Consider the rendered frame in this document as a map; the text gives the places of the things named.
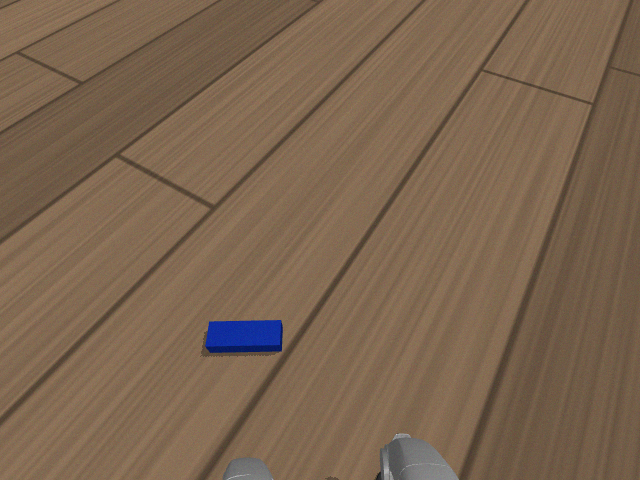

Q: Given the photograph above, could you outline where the carton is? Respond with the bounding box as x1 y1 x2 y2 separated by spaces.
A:
205 320 283 353

